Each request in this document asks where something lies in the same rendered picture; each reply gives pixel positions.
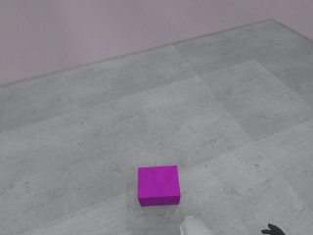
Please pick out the right robot hand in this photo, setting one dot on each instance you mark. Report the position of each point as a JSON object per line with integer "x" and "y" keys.
{"x": 274, "y": 230}

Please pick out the carton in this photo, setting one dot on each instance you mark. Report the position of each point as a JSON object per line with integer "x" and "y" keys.
{"x": 158, "y": 186}

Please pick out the right robot thigh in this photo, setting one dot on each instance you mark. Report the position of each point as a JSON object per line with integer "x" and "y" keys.
{"x": 194, "y": 226}

